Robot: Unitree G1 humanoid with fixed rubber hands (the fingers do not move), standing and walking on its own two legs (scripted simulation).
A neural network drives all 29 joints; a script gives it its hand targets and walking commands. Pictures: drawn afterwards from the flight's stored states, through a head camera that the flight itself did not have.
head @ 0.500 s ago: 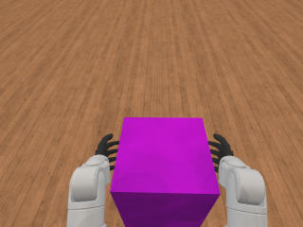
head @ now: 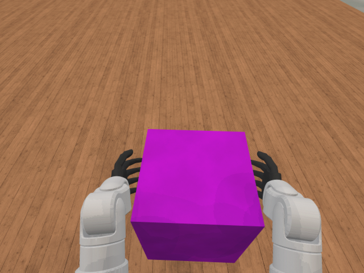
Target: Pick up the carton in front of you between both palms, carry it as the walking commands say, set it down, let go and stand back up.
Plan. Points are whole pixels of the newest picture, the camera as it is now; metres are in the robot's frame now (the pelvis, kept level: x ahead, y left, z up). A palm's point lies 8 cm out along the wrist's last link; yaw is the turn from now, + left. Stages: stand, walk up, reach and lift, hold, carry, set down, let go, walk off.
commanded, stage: carry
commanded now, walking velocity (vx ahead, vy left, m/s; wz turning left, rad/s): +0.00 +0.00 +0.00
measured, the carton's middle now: (193, 199) +0.28 +0.00 +0.01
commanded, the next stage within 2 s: hold in 1.86 s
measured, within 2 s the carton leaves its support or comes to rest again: neither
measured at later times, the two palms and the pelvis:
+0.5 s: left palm (129, 186) +0.27 +0.13 +0.08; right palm (278, 191) +0.26 -0.16 +0.09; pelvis +0.00 -0.01 -0.01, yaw -1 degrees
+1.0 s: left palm (127, 212) +0.22 +0.13 +0.06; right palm (281, 216) +0.22 -0.17 +0.06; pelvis -0.04 -0.01 +0.00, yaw -1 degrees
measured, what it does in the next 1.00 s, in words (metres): stands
